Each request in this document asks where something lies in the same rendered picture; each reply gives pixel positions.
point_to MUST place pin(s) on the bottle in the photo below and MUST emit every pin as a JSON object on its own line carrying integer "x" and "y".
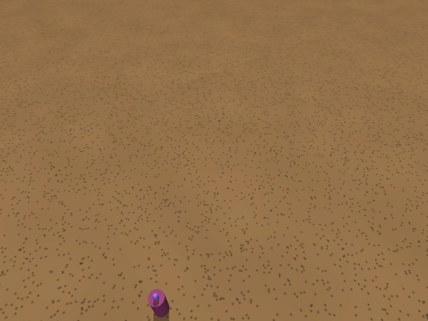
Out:
{"x": 158, "y": 303}

